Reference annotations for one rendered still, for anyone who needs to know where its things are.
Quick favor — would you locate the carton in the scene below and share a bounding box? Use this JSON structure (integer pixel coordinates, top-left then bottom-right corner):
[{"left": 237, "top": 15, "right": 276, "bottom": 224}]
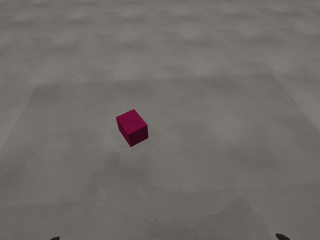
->
[{"left": 116, "top": 109, "right": 149, "bottom": 147}]

